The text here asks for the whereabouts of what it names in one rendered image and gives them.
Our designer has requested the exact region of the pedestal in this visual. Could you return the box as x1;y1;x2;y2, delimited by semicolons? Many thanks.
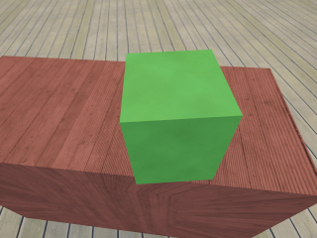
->
0;56;317;238

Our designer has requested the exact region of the carton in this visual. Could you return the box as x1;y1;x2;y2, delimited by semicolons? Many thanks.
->
120;50;243;184

